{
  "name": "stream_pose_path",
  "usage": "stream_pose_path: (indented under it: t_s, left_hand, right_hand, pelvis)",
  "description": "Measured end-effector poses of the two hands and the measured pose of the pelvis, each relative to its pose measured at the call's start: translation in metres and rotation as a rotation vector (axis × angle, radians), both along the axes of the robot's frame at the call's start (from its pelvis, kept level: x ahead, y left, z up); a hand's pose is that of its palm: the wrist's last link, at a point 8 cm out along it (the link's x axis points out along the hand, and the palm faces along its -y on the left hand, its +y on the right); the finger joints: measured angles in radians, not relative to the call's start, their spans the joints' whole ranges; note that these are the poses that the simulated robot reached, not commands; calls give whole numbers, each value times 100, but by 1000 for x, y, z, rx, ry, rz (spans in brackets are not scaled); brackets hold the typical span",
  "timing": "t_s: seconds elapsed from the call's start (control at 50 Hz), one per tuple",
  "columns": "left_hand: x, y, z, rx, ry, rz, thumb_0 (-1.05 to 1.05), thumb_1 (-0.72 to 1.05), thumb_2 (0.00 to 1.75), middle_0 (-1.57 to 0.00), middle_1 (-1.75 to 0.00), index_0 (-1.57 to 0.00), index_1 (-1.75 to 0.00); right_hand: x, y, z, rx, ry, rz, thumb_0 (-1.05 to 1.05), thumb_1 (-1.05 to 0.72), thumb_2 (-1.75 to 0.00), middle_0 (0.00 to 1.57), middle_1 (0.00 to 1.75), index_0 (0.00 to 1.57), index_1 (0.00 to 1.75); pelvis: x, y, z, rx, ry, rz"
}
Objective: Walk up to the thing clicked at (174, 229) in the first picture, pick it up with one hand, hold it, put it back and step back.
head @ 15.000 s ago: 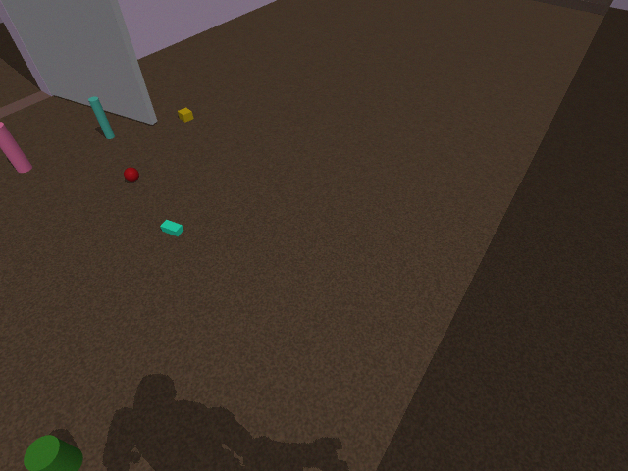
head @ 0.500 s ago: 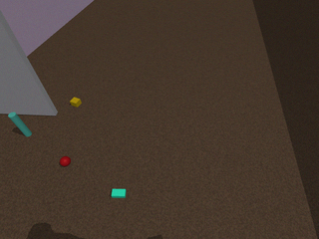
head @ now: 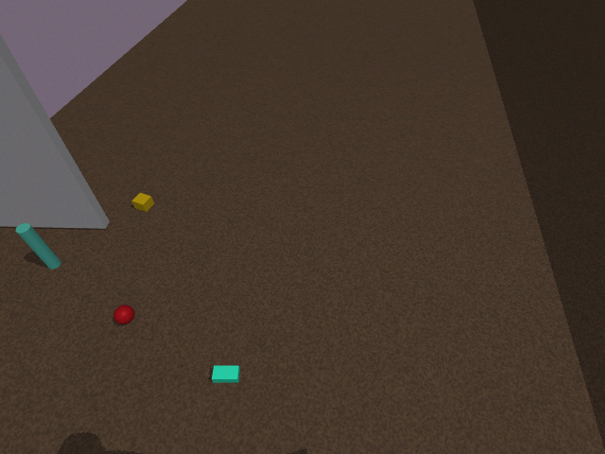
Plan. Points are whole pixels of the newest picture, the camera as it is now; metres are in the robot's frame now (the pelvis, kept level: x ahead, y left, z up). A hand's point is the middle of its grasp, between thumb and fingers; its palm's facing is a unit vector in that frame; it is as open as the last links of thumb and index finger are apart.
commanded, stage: stand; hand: left
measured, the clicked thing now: (226, 374) +0.48 +0.25 -0.77
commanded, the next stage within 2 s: none
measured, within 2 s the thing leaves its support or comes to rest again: neither
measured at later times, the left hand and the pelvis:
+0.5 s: hand out of the picture +0.08 +0.25 -0.16, palm faces -0.03 -0.94 -0.34, open 7.4 cm; pelvis +0.00 +0.00 +0.00, yaw -1 degrees
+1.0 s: hand out of the picture +0.08 +0.25 -0.16, palm faces -0.03 -0.94 -0.34, open 7.4 cm; pelvis +0.01 +0.00 +0.00, yaw -1 degrees
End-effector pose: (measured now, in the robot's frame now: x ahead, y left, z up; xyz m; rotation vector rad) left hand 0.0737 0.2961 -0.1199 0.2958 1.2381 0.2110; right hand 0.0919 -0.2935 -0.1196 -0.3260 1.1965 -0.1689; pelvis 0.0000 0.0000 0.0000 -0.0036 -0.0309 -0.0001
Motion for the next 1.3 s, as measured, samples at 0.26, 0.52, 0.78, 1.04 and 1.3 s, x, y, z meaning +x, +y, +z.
stream_pose_path:
  t_s: [0.26,0.52,0.78,1.04,1.3]
  left_hand:
    - [0,-1,2,10,7,-17,0,90,89,-21,-30,-20,-30]
    - [2,-4,2,9,3,-29,0,90,89,-21,-30,-20,-30]
    - [2,-5,1,6,11,-28,0,90,89,-21,-30,-20,-30]
    - [4,-3,1,11,23,-22,0,90,89,-21,-30,-20,-30]
    - [12,-4,3,13,5,-29,0,90,89,-21,-30,-20,-30]
  right_hand:
    - [-19,-6,-2,-1,39,-28,0,-90,-89,20,30,20,30]
    - [-27,-10,-2,-4,50,-41,0,-90,-89,20,30,20,30]
    - [-27,-10,-2,-5,58,-40,0,-90,-89,20,30,20,30]
    - [-16,-9,-2,-7,53,-35,0,-90,-89,20,30,20,30]
    - [-8,-9,-1,-5,27,-32,0,-90,-89,20,30,20,30]
  pelvis:
    - [0,-2,1,2,0,-7]
    - [0,-4,1,2,0,-13]
    - [3,-5,1,2,6,-12]
    - [10,-5,1,4,8,-16]
    - [12,-5,1,5,4,-19]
